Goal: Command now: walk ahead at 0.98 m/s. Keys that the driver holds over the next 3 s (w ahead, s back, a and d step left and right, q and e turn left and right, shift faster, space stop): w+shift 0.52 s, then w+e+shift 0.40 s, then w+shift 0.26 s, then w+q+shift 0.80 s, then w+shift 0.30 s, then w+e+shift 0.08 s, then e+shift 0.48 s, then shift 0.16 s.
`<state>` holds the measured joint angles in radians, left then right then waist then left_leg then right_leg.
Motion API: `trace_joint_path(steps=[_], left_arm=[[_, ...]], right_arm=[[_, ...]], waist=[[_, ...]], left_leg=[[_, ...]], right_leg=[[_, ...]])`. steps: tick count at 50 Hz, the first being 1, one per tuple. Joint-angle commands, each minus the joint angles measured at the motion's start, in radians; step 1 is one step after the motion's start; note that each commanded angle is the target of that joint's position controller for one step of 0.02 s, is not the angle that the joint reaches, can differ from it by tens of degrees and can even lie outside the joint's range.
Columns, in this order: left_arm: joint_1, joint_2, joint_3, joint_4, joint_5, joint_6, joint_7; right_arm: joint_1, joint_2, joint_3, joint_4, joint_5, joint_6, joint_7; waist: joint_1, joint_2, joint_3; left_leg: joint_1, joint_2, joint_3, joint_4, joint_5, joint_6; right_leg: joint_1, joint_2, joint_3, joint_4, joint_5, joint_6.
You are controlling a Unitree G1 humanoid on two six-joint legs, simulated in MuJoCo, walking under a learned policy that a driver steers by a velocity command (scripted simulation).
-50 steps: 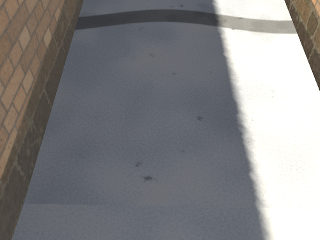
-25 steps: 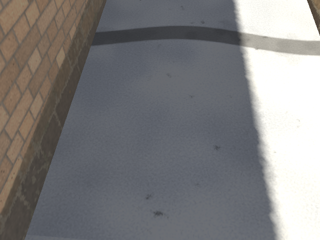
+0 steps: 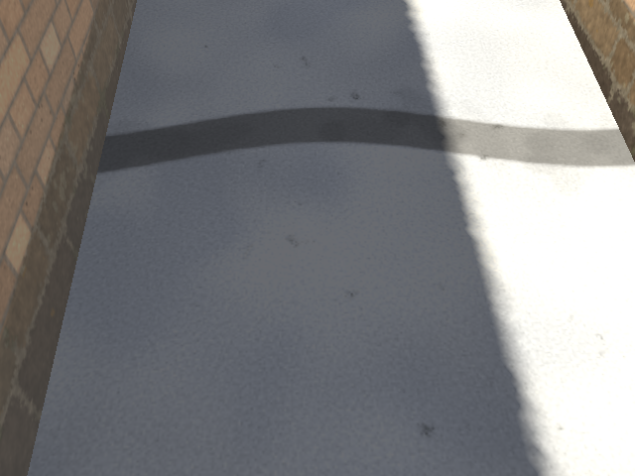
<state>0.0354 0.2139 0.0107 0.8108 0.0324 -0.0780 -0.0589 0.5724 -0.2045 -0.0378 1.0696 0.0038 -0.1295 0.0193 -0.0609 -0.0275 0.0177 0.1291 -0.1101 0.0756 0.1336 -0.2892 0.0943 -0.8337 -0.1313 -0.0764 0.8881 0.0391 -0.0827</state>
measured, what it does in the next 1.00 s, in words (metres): climbs, turning right: right foot, then left foot 0.04 m higher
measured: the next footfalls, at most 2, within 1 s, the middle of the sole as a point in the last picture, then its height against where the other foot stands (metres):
right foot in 0.14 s outside the picture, level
left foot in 0.58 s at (263, 337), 0.04 m higher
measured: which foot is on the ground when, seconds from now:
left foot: down 0.00-0.16, up 0.18-0.56, down 0.58-1.00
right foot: up 0.00-0.12, down 0.14-0.58, up 0.60-1.00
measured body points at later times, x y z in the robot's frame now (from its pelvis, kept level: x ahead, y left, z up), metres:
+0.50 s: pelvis +0.47 -0.01 +0.01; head +0.50 -0.01 +0.46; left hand +0.35 +0.24 -0.11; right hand +0.73 -0.21 -0.06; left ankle +0.71 +0.13 -0.65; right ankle +0.31 -0.08 -0.72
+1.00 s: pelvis +0.93 -0.02 +0.04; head +0.95 -0.03 +0.49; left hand +1.20 +0.14 -0.04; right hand +0.80 -0.24 -0.10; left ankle +0.75 +0.11 -0.67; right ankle +1.09 -0.13 -0.62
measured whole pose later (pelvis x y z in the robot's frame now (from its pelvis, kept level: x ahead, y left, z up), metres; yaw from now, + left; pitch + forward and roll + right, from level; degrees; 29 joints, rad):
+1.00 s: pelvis +0.93 -0.02 +0.04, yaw -17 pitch +1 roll +0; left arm 0.04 0.22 0.02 0.69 0.03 -0.01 -0.06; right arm 0.48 -0.21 -0.01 1.02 -0.02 -0.12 -0.02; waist -0.02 0.00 0.02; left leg 0.25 0.01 0.36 0.19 -0.48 -0.04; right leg -0.76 -0.01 -0.17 0.89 -0.14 -0.18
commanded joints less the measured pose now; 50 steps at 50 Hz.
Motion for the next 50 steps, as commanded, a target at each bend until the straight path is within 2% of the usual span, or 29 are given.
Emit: trace_joint_path(steps=[1, 4, 6, 7, 8, 9, 10, 12, 15, 17, 20, 23, 24, 25, 27, 28, 29, 30, 31, 32, 33, 35, 38, 41, 42, 43, 45, 48, 50], left_arm=[[-0.147, 0.011, -0.018, -0.103, -0.020, -0.008, -0.001], [-0.106, 0.068, -0.003, -0.108, -0.009, -0.005, 0.020], [0.249, 0.129, 0.030, -0.011, -0.017, 0.001, 0.042], [0.451, 0.190, 0.058, 0.049, -0.004, 0.000, 0.057], [0.525, 0.308, 0.095, 0.064, 0.035, -0.004, 0.068], [0.498, 0.253, 0.096, 0.061, 0.010, -0.001, 0.052], [0.391, 0.202, 0.088, 0.062, 0.003, -0.008, 0.051], [0.330, 0.098, 0.066, 0.077, 0.014, -0.031, 0.042], [0.326, 0.047, 0.042, 0.120, -0.005, -0.065, 0.039], [0.348, 0.104, 0.053, 0.133, -0.012, -0.076, 0.031], [0.389, 0.103, 0.048, 0.133, -0.021, -0.082, 0.025], [0.505, 0.116, 0.042, 0.164, -0.047, -0.081, 0.030], [0.525, 0.157, 0.046, 0.169, -0.035, -0.081, 0.032], [0.466, 0.221, 0.063, 0.151, -0.017, -0.086, 0.039], [0.455, 0.218, 0.060, 0.169, 0.004, -0.071, 0.054], [0.412, 0.204, 0.052, 0.160, 0.016, -0.056, 0.060], [0.386, 0.197, 0.049, 0.141, 0.017, -0.048, 0.068], [0.550, 0.023, 0.014, 0.096, -0.043, -0.050, 0.046], [0.481, 0.136, 0.036, 0.095, -0.053, -0.055, 0.048], [0.365, 0.141, 0.044, 0.051, -0.058, -0.045, 0.054], [0.318, 0.123, 0.036, 0.039, -0.046, -0.040, 0.049], [0.319, 0.058, 0.030, 0.017, -0.010, -0.014, 0.028], [0.263, 0.012, 0.025, -0.032, -0.009, 0.031, 0.002], [0.153, 0.023, 0.029, -0.080, -0.027, 0.052, -0.003], [0.127, 0.014, 0.029, -0.089, -0.026, 0.057, 0.002], [0.091, -0.012, 0.013, -0.151, -0.031, 0.064, -0.005], [0.018, 0.038, 0.023, -0.163, -0.013, 0.075, -0.016], [0.026, 0.055, 0.026, -0.160, 0.013, 0.063, 0.000], [0.208, 0.099, 0.044, -0.109, 0.004, 0.058, 0.014]], right_arm=[[-0.008, -0.134, -0.007, -0.053, 0.014, -0.026, -0.010], [0.004, -0.199, -0.010, -0.050, -0.016, -0.013, -0.024], [-0.070, -0.245, -0.024, -0.072, -0.033, 0.015, -0.036], [-0.128, -0.229, -0.022, -0.099, -0.031, 0.021, -0.039], [-0.040, -0.039, 0.018, -0.159, -0.005, 0.013, -0.016], [-0.041, -0.102, 0.003, -0.154, 0.013, -0.006, -0.014], [-0.183, -0.132, -0.003, -0.204, 0.011, -0.004, -0.027], [-0.261, -0.087, 0.009, -0.236, 0.001, 0.006, -0.019], [-0.280, -0.034, 0.019, -0.269, -0.028, 0.066, 0.003], [-0.372, -0.037, 0.027, -0.333, -0.040, 0.079, 0.014], [-0.549, -0.075, 0.029, -0.395, -0.035, 0.073, 0.019], [-0.667, -0.044, 0.060, -0.410, -0.018, 0.064, 0.018], [-0.677, -0.026, 0.072, -0.428, -0.017, 0.055, 0.018], [-0.648, -0.060, 0.066, -0.446, -0.014, 0.043, 0.012], [-0.512, -0.160, 0.027, -0.394, -0.030, 0.047, -0.006], [-0.277, -0.197, 0.006, -0.332, -0.025, 0.046, -0.014], [-0.062, -0.265, -0.026, -0.279, -0.048, 0.045, -0.030], [-0.035, -0.360, -0.061, -0.270, -0.084, 0.042, -0.022], [-0.078, -0.276, -0.051, -0.270, -0.057, 0.048, -0.002], [-0.205, -0.232, -0.044, -0.272, -0.062, 0.041, -0.003], [-0.239, -0.169, -0.033, -0.262, -0.061, 0.031, 0.001], [-0.226, -0.082, -0.010, -0.201, -0.060, 0.021, -0.003], [-0.242, -0.048, -0.002, -0.146, -0.023, -0.002, -0.019], [-0.255, -0.078, -0.007, -0.146, -0.036, -0.017, -0.022], [-0.214, -0.063, -0.002, -0.123, -0.035, -0.014, -0.020], [-0.214, -0.124, -0.010, -0.135, -0.042, -0.026, -0.022], [-0.204, -0.114, -0.005, -0.122, -0.028, -0.033, -0.027], [-0.144, -0.206, -0.010, -0.117, -0.014, -0.024, -0.052], [-0.172, -0.285, -0.025, -0.132, -0.025, 0.011, -0.063]], waist=[[0.033, 0.056, 0.174], [0.080, 0.142, 0.045], [0.262, 0.203, -0.166], [0.350, 0.161, -0.242], [0.234, -0.136, -0.379], [0.227, -0.140, -0.462], [0.182, -0.046, -0.225], [0.114, 0.094, -0.054], [0.012, 0.066, 0.048], [0.006, 0.008, 0.095], [0.047, 0.013, 0.156], [0.120, 0.047, 0.125], [0.112, -0.022, 0.122], [0.065, -0.119, 0.082], [-0.013, -0.116, -0.061], [-0.130, -0.120, -0.167], [-0.229, -0.052, -0.278], [-0.079, 0.295, -0.458], [-0.092, 0.186, -0.453], [-0.033, 0.119, -0.225], [-0.017, 0.006, -0.138], [0.058, 0.044, -0.058], [0.104, 0.085, 0.024], [0.095, 0.101, 0.106], [0.089, 0.042, 0.130], [0.111, 0.170, 0.141], [0.101, 0.072, 0.177], [0.124, 0.053, 0.089], [0.230, 0.167, -0.038]], left_leg=[[-0.230, 0.262, -0.071, -0.180, 0.673, 0.064], [0.015, 0.303, -0.026, 0.056, 1.348, 0.043], [-0.001, 0.330, -0.010, 0.498, 1.470, 0.043], [-0.192, 0.280, -0.004, 0.800, 1.168, 0.042], [-0.621, 0.121, -0.047, 1.235, 0.181, 0.022], [-0.798, 0.043, -0.205, 1.412, -0.101, 0.047], [-0.913, 0.122, -0.198, 1.426, -0.004, 0.062], [-0.867, 0.184, -0.188, 1.348, 0.025, 0.061], [-0.817, 0.214, -0.182, 1.269, 0.012, 0.024], [-0.877, 0.230, -0.136, 1.163, 0.086, -0.006], [-0.852, 0.233, -0.042, 0.869, 0.249, -0.030], [-0.755, 0.153, 0.098, 0.649, 0.329, 0.001], [-0.749, 0.142, 0.107, 0.582, 0.299, 0.020], [-0.643, 0.156, 0.049, 0.547, 0.309, 0.035], [-0.519, 0.056, 0.087, 0.591, 0.130, 0.055], [-0.288, 0.039, 0.050, 0.548, 0.079, 0.075], [0.017, 0.162, -0.120, 0.503, -0.047, 0.092], [0.324, 0.508, -0.650, 0.355, -0.438, 0.184], [0.247, 0.513, -0.906, 0.121, -0.591, 0.144], [0.094, 0.494, -0.718, 0.118, -0.480, 0.115], [-0.039, 0.469, -0.572, 0.106, -0.297, 0.094], [-0.215, 0.400, -0.339, 0.066, -0.136, 0.037], [-0.284, 0.375, -0.139, -0.003, -0.073, -0.025], [-0.389, 0.303, 0.096, -0.053, 0.087, -0.064], [-0.360, 0.239, 0.187, -0.049, 0.202, -0.094], [-0.397, 0.329, 0.161, -0.090, 0.172, -0.066], [-0.349, 0.307, 0.239, -0.107, 0.338, -0.074], [-0.172, 0.365, 0.270, 0.032, 1.116, -0.056], [-0.057, 0.413, 0.256, 0.285, 1.474, -0.019]], right_leg=[[0.215, 0.069, -0.077, -0.176, 0.067, -0.023], [0.313, 0.197, -0.128, -0.218, -0.128, -0.067], [0.662, 0.237, -0.071, -0.251, -0.243, -0.118], [0.930, 0.159, 0.023, -0.327, -0.316, -0.143], [1.305, -0.201, 0.525, -0.354, -0.519, -0.254], [1.339, -0.253, 0.943, -0.583, -0.694, -0.298], [1.175, -0.202, 0.776, -0.622, -0.646, -0.252], [0.879, -0.141, 0.538, -0.682, -0.505, -0.194], [0.621, -0.042, 0.333, -0.749, -0.450, -0.116], [0.563, -0.021, 0.272, -0.819, -0.398, -0.133], [0.550, 0.055, 0.130, -0.864, -0.104, -0.122], [0.703, 0.068, 0.064, -0.911, 0.347, -0.085], [0.779, 0.032, 0.052, -0.864, 0.556, -0.083], [0.783, -0.040, 0.066, -0.810, 0.693, -0.081], [0.928, -0.063, 0.052, -0.581, 1.063, -0.080], [0.865, -0.053, 0.047, -0.308, 1.014, -0.068], [0.658, -0.011, 0.067, 0.028, 0.710, -0.058], [0.295, 0.159, 0.085, 0.473, -0.308, -0.032], [0.196, 0.160, 0.176, 0.599, -0.397, -0.065], [0.098, 0.107, 0.161, 0.614, -0.280, -0.061], [0.106, 0.065, 0.155, 0.564, -0.244, -0.062], [0.157, 0.019, 0.176, 0.505, -0.233, -0.056], [0.069, 0.006, 0.156, 0.509, -0.198, -0.028], [0.075, 0.032, 0.070, 0.398, -0.102, -0.014], [0.051, 0.071, 0.030, 0.390, -0.086, -0.034], [0.083, 0.021, 0.041, 0.275, -0.055, -0.038], [0.102, 0.049, -0.038, 0.173, -0.048, -0.050], [0.271, 0.148, -0.135, 0.015, -0.136, -0.102], [0.432, 0.226, -0.125, -0.012, -0.293, -0.134]])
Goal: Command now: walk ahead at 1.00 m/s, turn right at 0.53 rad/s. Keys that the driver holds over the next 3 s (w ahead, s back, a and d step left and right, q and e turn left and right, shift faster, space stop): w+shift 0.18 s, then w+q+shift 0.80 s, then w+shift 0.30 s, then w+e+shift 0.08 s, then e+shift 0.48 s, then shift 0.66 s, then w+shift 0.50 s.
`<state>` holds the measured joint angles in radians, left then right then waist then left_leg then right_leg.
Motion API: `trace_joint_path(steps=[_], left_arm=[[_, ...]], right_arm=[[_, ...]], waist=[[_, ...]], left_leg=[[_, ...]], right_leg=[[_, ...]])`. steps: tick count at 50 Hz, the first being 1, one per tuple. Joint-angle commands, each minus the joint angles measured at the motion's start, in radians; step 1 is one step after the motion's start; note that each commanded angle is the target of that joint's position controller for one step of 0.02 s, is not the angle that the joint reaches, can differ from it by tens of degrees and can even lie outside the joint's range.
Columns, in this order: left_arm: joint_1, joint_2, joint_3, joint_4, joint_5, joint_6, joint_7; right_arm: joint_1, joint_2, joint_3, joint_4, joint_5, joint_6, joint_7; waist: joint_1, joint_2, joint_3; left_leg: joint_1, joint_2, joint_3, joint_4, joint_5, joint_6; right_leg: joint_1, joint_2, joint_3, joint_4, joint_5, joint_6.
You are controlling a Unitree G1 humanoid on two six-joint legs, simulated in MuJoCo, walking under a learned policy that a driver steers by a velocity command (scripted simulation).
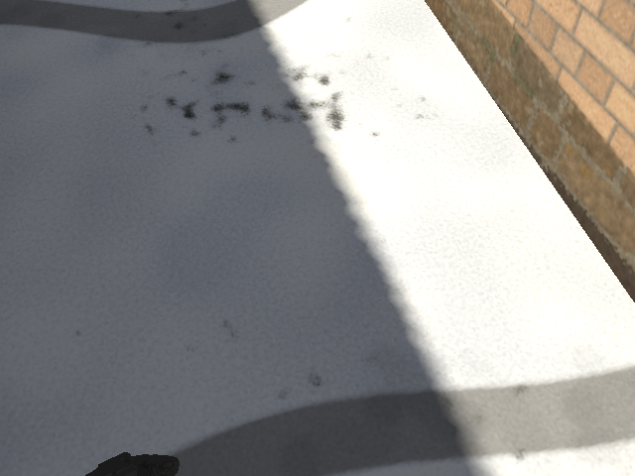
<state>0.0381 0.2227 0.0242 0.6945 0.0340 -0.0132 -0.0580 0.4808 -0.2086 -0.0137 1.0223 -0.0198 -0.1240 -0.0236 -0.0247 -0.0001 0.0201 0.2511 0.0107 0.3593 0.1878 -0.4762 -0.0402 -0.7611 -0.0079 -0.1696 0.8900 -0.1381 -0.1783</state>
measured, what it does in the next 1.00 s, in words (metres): climbs, turning left: right foot, then left foot 0.04 m higher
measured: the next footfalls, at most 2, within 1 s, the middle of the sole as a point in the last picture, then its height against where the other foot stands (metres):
right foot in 0.04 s outside the picture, level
left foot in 0.48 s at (318, 369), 0.04 m higher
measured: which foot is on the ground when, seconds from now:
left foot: down 0.00-0.06, up 0.08-0.46, down 0.48-0.88, up 0.90-1.00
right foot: up 0.00-0.02, down 0.04-0.48, up 0.50-0.86, down 0.88-1.00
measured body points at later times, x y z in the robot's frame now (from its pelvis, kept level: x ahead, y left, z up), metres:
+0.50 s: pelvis +0.50 -0.01 +0.03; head +0.52 -0.02 +0.48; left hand +0.45 +0.26 -0.10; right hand +0.67 -0.23 -0.08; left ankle +0.64 +0.02 -0.66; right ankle +0.20 -0.05 -0.62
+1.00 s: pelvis +0.97 +0.02 +0.10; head +1.00 +0.04 +0.55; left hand +1.00 +0.33 +0.01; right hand +1.20 -0.20 +0.00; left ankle +0.81 +0.04 -0.51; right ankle +1.09 -0.09 -0.62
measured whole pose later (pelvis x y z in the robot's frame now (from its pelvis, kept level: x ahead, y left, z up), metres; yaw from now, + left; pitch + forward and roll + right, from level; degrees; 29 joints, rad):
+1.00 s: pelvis +0.97 +0.02 +0.10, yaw +29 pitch +3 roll -2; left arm 0.16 0.26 0.01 0.67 0.06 -0.08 0.02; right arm 0.29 -0.36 -0.08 0.75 -0.02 -0.05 0.02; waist -0.02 0.04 0.01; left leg -0.42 -0.06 -0.05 1.32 -0.32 0.12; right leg -0.42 -0.04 -0.05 0.59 -0.32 0.02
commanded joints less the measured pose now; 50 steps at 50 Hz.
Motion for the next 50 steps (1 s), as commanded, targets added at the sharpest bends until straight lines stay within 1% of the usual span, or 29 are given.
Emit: trace_joint_path(steps=[1, 2, 3, 4, 5, 7, 9, 11, 15, 18, 20, 22, 24, 25, 26, 27, 28, 29, 31, 33, 36, 40, 42, 43, 44, 45, 46, 48, 50], left_arm=[[0.377, 0.133, 0.053, 0.060, -0.003, -0.007, 0.021], [0.531, 0.177, 0.081, 0.122, 0.000, -0.013, 0.028], [0.487, 0.235, 0.100, 0.175, -0.013, -0.012, 0.038], [0.423, 0.340, 0.112, 0.154, 0.011, -0.016, 0.037], [0.434, 0.286, 0.109, 0.147, 0.007, -0.023, 0.043], [0.371, 0.151, 0.071, 0.186, 0.021, -0.047, 0.049], [0.338, 0.056, 0.033, 0.204, 0.007, -0.074, 0.058], [0.361, 0.093, 0.033, 0.221, -0.018, -0.103, 0.053], [0.432, 0.127, 0.030, 0.256, -0.009, -0.112, 0.038], [0.398, 0.116, 0.018, 0.243, -0.013, -0.118, 0.051], [0.421, 0.144, 0.021, 0.233, -0.016, -0.137, 0.072], [0.415, 0.215, 0.042, 0.211, 0.009, -0.119, 0.102], [0.290, 0.302, 0.080, 0.159, 0.032, -0.072, 0.110], [0.183, 0.246, 0.073, 0.135, 0.015, -0.077, 0.099], [0.131, 0.014, 0.006, 0.042, 0.038, -0.110, 0.075], [0.226, 0.003, -0.017, -0.050, -0.009, -0.133, 0.055], [0.213, 0.085, -0.015, -0.035, 0.004, -0.147, 0.046], [0.175, 0.118, -0.010, -0.041, 0.013, -0.150, 0.042], [0.128, 0.084, -0.028, -0.076, 0.047, -0.114, 0.047], [0.088, 0.052, -0.048, -0.131, 0.051, -0.070, 0.046], [-0.101, 0.069, -0.062, -0.231, 0.026, -0.065, 0.035], [-0.145, 0.038, -0.076, -0.251, -0.012, -0.064, 0.042], [0.014, 0.137, -0.036, -0.206, -0.013, -0.070, 0.067], [0.217, 0.191, -0.005, -0.161, -0.019, -0.079, 0.080], [0.464, 0.262, 0.038, -0.105, -0.006, -0.086, 0.099], [0.487, 0.329, 0.053, -0.080, 0.043, -0.088, 0.101], [0.364, 0.297, 0.056, -0.101, 0.036, -0.069, 0.096], [0.265, 0.150, 0.033, -0.085, 0.019, -0.068, 0.086], [0.290, 0.113, 0.026, -0.010, 0.021, -0.079, 0.085]], right_arm=[[-0.115, -0.298, -0.057, -0.099, -0.011, 0.026, -0.020], [-0.159, -0.307, -0.065, -0.114, 0.002, 0.042, -0.015], [-0.162, -0.195, -0.048, -0.136, -0.020, 0.040, -0.003], [-0.070, -0.057, -0.017, -0.231, 0.009, 0.018, 0.024], [-0.193, -0.118, -0.018, -0.276, 0.013, -0.008, 0.022], [-0.253, -0.111, -0.016, -0.282, 0.020, -0.016, 0.023], [-0.236, -0.065, -0.004, -0.280, -0.008, 0.023, 0.032], [-0.262, -0.049, 0.006, -0.308, -0.006, 0.069, 0.049], [-0.457, -0.069, 0.012, -0.373, 0.025, 0.098, 0.053], [-0.463, -0.051, 0.030, -0.401, 0.017, 0.092, 0.067], [-0.497, -0.109, 0.018, -0.383, -0.004, 0.096, 0.083], [-0.339, -0.149, -0.001, -0.314, 0.012, 0.104, 0.084], [0.061, -0.243, -0.051, -0.215, 0.014, 0.088, 0.059], [0.143, -0.269, -0.075, -0.174, 0.013, 0.079, 0.045], [0.102, -0.290, -0.082, -0.136, 0.010, 0.087, 0.034], [0.007, -0.282, -0.080, -0.174, 0.003, 0.101, 0.018], [-0.036, -0.220, -0.076, -0.200, 0.001, 0.104, 0.017], [-0.073, -0.175, -0.070, -0.205, -0.003, 0.101, 0.018], [-0.087, -0.166, -0.066, -0.202, 0.002, 0.070, 0.020], [-0.084, -0.170, -0.056, -0.198, 0.010, 0.039, 0.024], [-0.076, -0.194, -0.065, -0.223, 0.014, 0.025, 0.020], [-0.026, -0.257, -0.095, -0.227, 0.028, 0.036, 0.026], [-0.035, -0.295, -0.107, -0.239, 0.020, 0.028, 0.026], [-0.098, -0.320, -0.113, -0.258, 0.019, 0.020, 0.032], [-0.160, -0.264, -0.103, -0.292, 0.011, 0.003, 0.035], [-0.104, -0.074, -0.058, -0.355, 0.045, 0.001, 0.030], [-0.130, -0.137, -0.046, -0.388, 0.041, 0.018, 0.032], [-0.242, -0.165, -0.055, -0.373, -0.011, 0.051, 0.043], [-0.259, -0.119, -0.047, -0.419, -0.023, 0.081, 0.074]], waist=[[0.279, 0.176, -0.127], [0.364, 0.138, -0.169], [0.261, -0.047, -0.094], [0.079, -0.274, -0.229], [0.152, -0.085, -0.259], [0.085, 0.103, -0.040], [0.016, 0.125, 0.036], [-0.006, 0.057, 0.035], [0.058, 0.025, 0.115], [0.010, -0.069, 0.106], [0.033, -0.065, 0.050], [-0.039, -0.138, -0.077], [-0.271, -0.176, -0.210], [-0.312, -0.030, -0.174], [-0.150, 0.240, -0.129], [-0.047, 0.259, -0.305], [-0.038, 0.059, -0.192], [-0.005, -0.083, -0.075], [0.056, -0.150, 0.017], [0.091, -0.123, 0.066], [0.033, -0.053, 0.112], [-0.036, 0.064, -0.006], [0.038, 0.084, -0.158], [0.164, 0.082, -0.270], [0.268, 0.033, -0.407], [0.175, -0.291, -0.512], [0.142, -0.326, -0.482], [0.126, -0.062, -0.186], [0.060, -0.062, -0.105]], left_leg=[[-0.178, 0.311, -0.061, 0.459, 1.696, 0.159], [-0.296, 0.277, -0.071, 0.773, 1.496, 0.173], [-0.592, 0.144, -0.120, 1.124, 0.531, 0.150], [-0.993, -0.013, -0.289, 1.435, -0.006, 0.093], [-1.104, 0.014, -0.423, 1.446, 0.093, 0.119], [-1.109, 0.100, -0.414, 1.382, 0.141, 0.127], [-1.017, 0.154, -0.418, 1.333, 0.170, 0.121], [-1.075, 0.153, -0.384, 1.345, 0.162, 0.117], [-1.166, 0.069, -0.314, 1.184, 0.268, 0.125], [-0.949, 0.038, -0.214, 0.874, 0.425, 0.161], [-0.810, -0.037, -0.113, 0.713, 0.474, 0.178], [-0.702, -0.137, -0.094, 0.665, 0.388, 0.204], [-0.361, -0.153, -0.196, 0.541, 0.294, 0.268], [-0.205, -0.073, -0.391, 0.413, 0.339, 0.320], [-0.013, 0.042, -0.612, 0.542, 0.622, 0.388], [0.091, 0.175, -1.089, 0.238, 0.246, 0.536], [-0.027, 0.200, -1.186, 0.058, 0.017, 0.493], [-0.198, 0.182, -1.115, 0.022, 0.009, 0.453], [-0.446, 0.095, -0.928, 0.030, 0.170, 0.415], [-0.638, 0.022, -0.807, 0.004, 0.175, 0.395], [-0.763, -0.044, -0.717, -0.081, 0.433, 0.360], [-0.550, -0.032, -0.689, 0.005, 0.929, 0.282], [-0.406, -0.017, -0.695, 0.275, 1.237, 0.233], [-0.445, -0.028, -0.694, 0.515, 1.182, 0.202], [-0.592, -0.068, -0.648, 0.804, 0.927, 0.189], [-0.919, -0.160, -0.555, 1.125, 0.010, 0.159], [-1.039, -0.106, -0.488, 1.253, 0.063, 0.166], [-1.084, -0.005, -0.435, 1.233, 0.201, 0.161], [-1.050, 0.043, -0.454, 1.226, 0.172, 0.144]], right_leg=[[0.512, 0.132, -0.008, -0.036, -0.224, -0.064], [0.727, 0.144, 0.056, -0.221, -0.235, -0.083], [0.857, 0.034, 0.277, -0.300, -0.305, -0.061], [1.112, -0.215, 0.857, -0.471, -0.256, -0.190], [1.116, -0.246, 0.991, -0.650, -0.353, -0.185], [0.838, -0.228, 0.759, -0.663, -0.223, -0.132], [0.617, -0.132, 0.549, -0.665, -0.064, -0.054], [0.577, -0.114, 0.429, -0.721, -0.045, -0.024], [0.617, -0.037, 0.188, -0.805, 0.368, 0.090], [0.592, -0.044, 0.030, -0.812, 0.784, 0.158], [0.715, -0.108, 0.025, -0.821, 1.208, 0.161], [0.906, -0.150, -0.006, -0.568, 1.633, 0.188], [0.832, -0.169, 0.022, 0.060, 1.554, 0.191], [0.585, -0.014, 0.024, 0.505, 0.707, 0.175], [0.100, 0.135, 0.123, 0.859, -0.336, 0.182], [-0.087, 0.119, 0.287, 0.935, -0.291, 0.172], [-0.097, 0.050, 0.307, 0.836, -0.190, 0.144], [-0.077, 0.007, 0.302, 0.755, -0.138, 0.143], [-0.027, -0.037, 0.278, 0.697, -0.195, 0.173], [-0.013, -0.078, 0.230, 0.553, -0.244, 0.193], [0.125, -0.089, 0.143, 0.189, -0.054, 0.223], [0.364, 0.018, 0.100, -0.186, 0.118, 0.204], [0.541, 0.076, 0.117, -0.254, -0.015, 0.175], [0.764, 0.048, 0.156, -0.319, -0.023, 0.159], [1.045, -0.095, 0.262, -0.296, -0.201, 0.133], [1.302, -0.442, 0.786, -0.428, -0.487, 0.041], [1.194, -0.457, 1.035, -0.593, -0.668, 0.007], [0.900, -0.360, 0.719, -0.585, -0.510, 0.033], [0.717, -0.319, 0.581, -0.639, -0.402, 0.046]])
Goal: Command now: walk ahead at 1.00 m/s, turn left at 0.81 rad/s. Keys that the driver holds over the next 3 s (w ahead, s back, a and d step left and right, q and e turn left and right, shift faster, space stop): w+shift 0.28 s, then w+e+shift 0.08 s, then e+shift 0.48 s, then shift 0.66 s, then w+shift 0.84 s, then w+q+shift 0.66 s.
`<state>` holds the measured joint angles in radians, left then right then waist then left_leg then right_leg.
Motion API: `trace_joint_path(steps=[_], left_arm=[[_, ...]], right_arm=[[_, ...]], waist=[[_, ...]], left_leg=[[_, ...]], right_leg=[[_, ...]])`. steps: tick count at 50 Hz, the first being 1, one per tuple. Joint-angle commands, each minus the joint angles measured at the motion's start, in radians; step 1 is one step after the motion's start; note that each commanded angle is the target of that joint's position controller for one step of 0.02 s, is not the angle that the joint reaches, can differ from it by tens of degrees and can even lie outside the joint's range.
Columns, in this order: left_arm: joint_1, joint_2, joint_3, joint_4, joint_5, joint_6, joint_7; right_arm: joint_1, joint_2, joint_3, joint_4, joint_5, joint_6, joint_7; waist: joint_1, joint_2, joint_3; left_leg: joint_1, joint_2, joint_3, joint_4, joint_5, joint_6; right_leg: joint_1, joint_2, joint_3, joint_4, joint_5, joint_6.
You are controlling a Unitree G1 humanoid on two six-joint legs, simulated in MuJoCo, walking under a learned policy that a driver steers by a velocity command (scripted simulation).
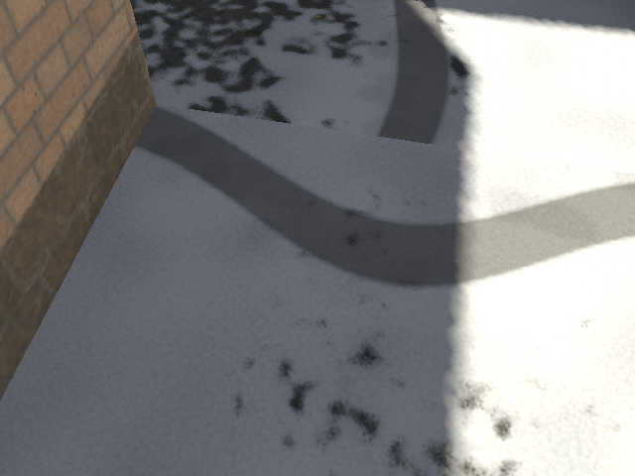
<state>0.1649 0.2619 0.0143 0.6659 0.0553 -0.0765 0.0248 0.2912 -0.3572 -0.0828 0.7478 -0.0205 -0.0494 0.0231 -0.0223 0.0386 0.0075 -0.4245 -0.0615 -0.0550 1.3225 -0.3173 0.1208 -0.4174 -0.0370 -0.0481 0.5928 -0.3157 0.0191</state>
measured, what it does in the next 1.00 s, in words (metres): climbs, turning right: left foot, then right foot 0.03 m higher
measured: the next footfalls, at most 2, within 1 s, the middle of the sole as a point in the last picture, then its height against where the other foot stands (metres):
left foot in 0.30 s outside the picture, level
right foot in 0.70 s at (322, 309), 0.03 m higher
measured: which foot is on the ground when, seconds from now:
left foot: up 0.00-0.28, down 0.30-0.68, up 0.70-1.00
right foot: down 0.00-0.30, up 0.32-0.68, down 0.70-1.00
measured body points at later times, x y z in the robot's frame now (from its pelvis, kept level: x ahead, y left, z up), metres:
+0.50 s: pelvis +0.45 +0.06 +0.04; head +0.48 +0.07 +0.49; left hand +0.55 +0.33 -0.08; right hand +0.52 -0.21 -0.08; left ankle +0.41 +0.13 -0.70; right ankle +0.46 -0.08 -0.58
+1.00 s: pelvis +0.72 +0.07 +0.07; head +0.76 +0.04 +0.52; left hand +0.93 +0.32 -0.01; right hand +0.90 -0.23 +0.00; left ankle +0.85 +0.24 -0.59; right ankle +0.78 +0.00 -0.66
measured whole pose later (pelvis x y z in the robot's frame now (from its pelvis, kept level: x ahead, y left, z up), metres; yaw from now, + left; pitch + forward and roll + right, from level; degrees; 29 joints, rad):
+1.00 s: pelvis +0.72 +0.07 +0.07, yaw -17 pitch +3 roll +1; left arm 0.22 0.31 0.06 0.60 -0.01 0.01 0.03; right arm -0.03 -0.28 -0.02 0.60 -0.01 -0.03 -0.05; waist 0.05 0.01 0.06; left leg -0.68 0.00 -0.16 1.06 -0.32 -0.10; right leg -0.38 0.19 0.20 0.45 -0.16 -0.11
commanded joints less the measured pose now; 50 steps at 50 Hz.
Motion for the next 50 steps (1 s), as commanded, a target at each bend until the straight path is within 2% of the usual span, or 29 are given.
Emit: trace_joint_path(steps=[1, 2, 7, 10, 11, 12, 14, 15, 16, 17, 18, 20, 22, 24, 25, 26, 29, 31, 33, 34, 35, 36, 37, 38, 39, 40, 43, 46, 50], left_arm=[[0.182, 0.047, 0.030, 0.056, -0.005, -0.028, -0.006], [0.188, 0.033, 0.025, 0.086, -0.015, -0.039, -0.018], [0.128, 0.131, 0.049, 0.114, -0.013, -0.073, -0.031], [0.232, 0.167, 0.053, 0.161, -0.035, -0.057, -0.031], [0.301, 0.188, 0.053, 0.172, -0.025, -0.046, -0.034], [0.268, 0.276, 0.070, 0.169, -0.019, -0.050, -0.029], [0.255, 0.300, 0.075, 0.187, -0.027, -0.032, -0.019], [0.241, 0.277, 0.067, 0.174, -0.039, -0.031, -0.013], [0.302, 0.087, 0.023, 0.089, -0.056, -0.038, -0.042], [0.232, 0.139, 0.030, 0.074, -0.055, -0.052, -0.043], [0.103, 0.136, 0.043, 0.049, -0.049, -0.048, -0.038], [0.145, 0.087, 0.017, 0.041, -0.044, -0.026, -0.040], [0.220, 0.072, 0.028, 0.074, -0.031, 0.025, -0.043], [0.174, 0.060, 0.035, 0.049, -0.026, 0.058, -0.053], [0.133, 0.049, 0.040, 0.007, -0.116, 0.051, -0.034], [0.087, 0.045, 0.033, -0.019, -0.118, 0.051, -0.030], [0.006, 0.029, 0.027, -0.054, -0.073, 0.034, -0.039], [0.054, 0.046, 0.045, -0.042, -0.056, 0.024, -0.062], [0.254, 0.149, 0.092, -0.009, -0.056, 0.028, -0.080], [0.420, 0.216, 0.124, 0.026, -0.051, 0.035, -0.075], [0.369, 0.240, 0.119, 0.041, -0.069, 0.041, -0.052], [0.226, 0.302, 0.112, -0.040, -0.026, 0.030, -0.041], [0.160, 0.316, 0.113, -0.120, 0.005, 0.027, -0.040], [0.094, 0.262, 0.109, -0.153, -0.004, 0.025, -0.039], [0.060, 0.203, 0.094, -0.166, -0.048, 0.025, -0.038], [0.050, 0.189, 0.089, -0.158, -0.074, 0.024, -0.034], [0.010, 0.186, 0.089, -0.163, -0.072, 0.036, -0.009], [0.064, 0.201, 0.096, -0.131, -0.072, 0.056, 0.007], [0.042, 0.156, 0.077, -0.141, -0.059, 0.096, 0.022]], right_arm=[[-0.103, 0.058, 0.032, -0.174, -0.023, 0.017, 0.037], [-0.127, 0.074, 0.041, -0.203, -0.018, 0.027, 0.045], [-0.214, 0.010, 0.048, -0.262, -0.019, 0.052, 0.056], [-0.321, 0.042, 0.067, -0.265, -0.013, 0.038, 0.079], [-0.332, 0.022, 0.065, -0.251, -0.017, 0.036, 0.071], [-0.290, 0.044, 0.072, -0.276, -0.012, 0.029, 0.070], [-0.006, -0.066, 0.022, -0.189, -0.034, 0.034, 0.024], [0.202, -0.112, -0.001, -0.116, -0.038, 0.022, 0.004], [0.209, -0.264, -0.036, -0.099, -0.062, 0.019, -0.014], [0.242, -0.233, -0.035, -0.129, -0.053, 0.003, -0.023], [0.208, -0.194, -0.024, -0.072, -0.051, -0.016, -0.023], [0.091, -0.080, 0.000, -0.062, -0.042, -0.043, -0.017], [0.041, 0.033, 0.034, -0.058, -0.026, -0.064, -0.004], [0.025, 0.001, 0.023, -0.047, -0.002, -0.080, -0.006], [-0.072, 0.011, 0.024, -0.060, 0.023, -0.079, -0.004], [-0.109, 0.010, 0.025, -0.070, 0.023, -0.073, -0.011], [-0.141, -0.035, 0.021, -0.059, 0.007, -0.039, -0.055], [-0.080, -0.122, 0.005, -0.050, 0.018, -0.030, -0.089], [-0.146, -0.158, -0.009, -0.069, 0.036, -0.018, -0.099], [-0.198, -0.134, -0.001, -0.089, 0.044, -0.021, -0.092], [-0.155, 0.001, 0.040, -0.075, 0.003, -0.022, -0.070], [-0.001, 0.080, 0.063, -0.106, -0.029, -0.032, -0.044], [0.110, -0.009, 0.056, -0.114, -0.024, -0.044, -0.028], [0.010, -0.092, 0.043, -0.145, 0.024, -0.049, -0.027], [-0.102, -0.106, 0.036, -0.167, 0.018, -0.042, -0.033], [-0.148, -0.087, 0.036, -0.179, 0.004, -0.024, -0.041], [-0.162, -0.053, 0.028, -0.172, 0.009, 0.002, -0.059], [-0.179, 0.002, 0.037, -0.165, -0.005, 0.013, -0.066], [-0.241, 0.022, 0.041, -0.170, 0.017, 0.037, -0.076]], waist=[[0.037, -0.114, -0.055], [0.009, -0.126, -0.029], [-0.054, -0.110, 0.093], [0.028, -0.049, 0.096], [0.054, -0.060, 0.084], [-0.001, -0.190, 0.059], [-0.163, -0.217, -0.149], [-0.267, -0.159, -0.208], [-0.137, 0.236, -0.331], [-0.179, 0.116, -0.436], [-0.145, -0.026, -0.208], [-0.017, -0.067, -0.085], [0.058, -0.044, -0.035], [0.073, -0.005, 0.013], [0.091, 0.052, 0.014], [0.092, 0.049, 0.031], [0.081, 0.033, 0.033], [0.083, 0.089, -0.084], [0.192, 0.149, -0.200], [0.289, 0.084, -0.255], [0.232, -0.169, -0.139], [0.054, -0.390, -0.228], [0.043, -0.305, -0.514], [0.061, -0.167, -0.462], [0.055, 0.004, -0.314], [0.037, 0.036, -0.244], [-0.020, -0.005, -0.092], [0.001, -0.011, -0.155], [0.041, -0.148, -0.203]], left_leg=[[-0.382, 0.131, -0.051, 0.086, -0.001, -0.019], [-0.407, 0.142, -0.082, 0.067, 0.013, -0.016], [-0.380, 0.125, -0.058, -0.179, 0.203, -0.036], [-0.130, 0.056, 0.151, -0.438, 0.240, 0.016], [-0.151, 0.005, 0.224, -0.463, 0.135, 0.035], [-0.060, 0.036, 0.183, -0.542, 0.030, 0.055], [0.271, -0.081, 0.214, -0.603, -0.071, 0.074], [0.593, -0.007, 0.077, -0.674, -0.057, 0.064], [0.903, 0.335, -0.474, -0.823, -0.306, 0.095], [0.848, 0.426, -0.764, -0.993, -0.282, 0.095], [0.649, 0.349, -0.514, -0.928, -0.026, 0.064], [0.430, 0.364, -0.386, -0.989, 0.293, 0.111], [0.265, 0.337, -0.179, -1.010, 0.631, 0.072], [0.235, 0.338, -0.052, -1.069, 0.789, 0.059], [0.265, 0.339, -0.007, -1.069, 0.779, 0.050], [0.246, 0.317, 0.061, -1.087, 0.809, 0.027], [0.146, 0.174, 0.270, -1.055, 0.833, -0.058], [0.233, 0.190, 0.264, -0.900, 1.083, -0.090], [0.272, 0.236, 0.232, -0.663, 1.240, -0.114], [0.198, 0.194, 0.225, -0.399, 1.036, -0.145], [-0.019, 0.034, 0.192, -0.108, -0.118, -0.179], [-0.215, -0.069, 0.043, 0.283, -0.384, -0.192], [-0.222, -0.056, -0.141, 0.407, -0.321, -0.186], [-0.308, -0.036, -0.149, 0.319, -0.204, -0.169], [-0.330, 0.013, -0.142, 0.220, -0.130, -0.162], [-0.300, 0.015, -0.146, 0.168, -0.094, -0.163], [-0.207, 0.042, -0.113, -0.027, -0.095, -0.168], [-0.152, 0.029, -0.047, -0.154, -0.049, -0.213], [-0.133, 0.050, -0.033, -0.322, 0.057, -0.233]], right_leg=[[0.319, -0.271, 0.390, -0.367, -0.184, -0.139], [0.296, -0.258, 0.342, -0.397, -0.145, -0.139], [0.161, -0.199, 0.017, -0.570, 0.061, -0.128], [0.174, -0.169, -0.119, -0.678, 0.300, -0.140], [0.320, -0.148, -0.172, -0.573, 0.665, -0.158], [0.346, -0.245, -0.134, -0.485, 0.891, -0.167], [0.394, -0.247, -0.154, -0.045, 1.316, -0.149], [0.144, -0.192, -0.140, 0.302, 1.040, -0.132], [-0.287, -0.001, -0.040, 0.735, -0.057, -0.087], [-0.338, 0.054, 0.195, 0.914, -0.140, -0.103], [-0.361, -0.004, 0.211, 0.921, -0.050, -0.115], [-0.344, -0.052, 0.138, 0.847, -0.003, -0.081], [-0.218, -0.058, 0.140, 0.785, -0.034, -0.055], [-0.239, -0.050, 0.099, 0.732, -0.011, -0.047], [-0.324, -0.073, 0.135, 0.759, -0.020, -0.045], [-0.355, -0.067, 0.103, 0.728, 0.006, -0.047], [-0.187, 0.017, -0.060, 0.347, 0.240, -0.047], [-0.010, 0.111, -0.131, 0.194, 0.347, -0.046], [0.209, 0.156, -0.120, 0.117, 0.289, -0.089], [0.423, 0.145, -0.051, -0.016, 0.423, -0.141], [0.511, 0.063, 0.106, -0.104, 0.617, -0.167], [0.600, -0.127, 0.490, 0.020, 1.263, -0.335], [0.721, -0.261, 0.738, -0.090, 1.164, -0.481], [0.644, -0.249, 0.840, -0.221, 0.563, -0.484], [0.499, -0.177, 0.789, -0.251, 0.255, -0.405], [0.383, -0.136, 0.758, -0.280, 0.203, -0.364], [0.149, -0.038, 0.553, -0.276, 0.424, -0.287], [0.133, -0.015, 0.432, -0.206, 0.742, -0.281], [0.186, 0.002, 0.406, -0.172, 0.537, -0.220]])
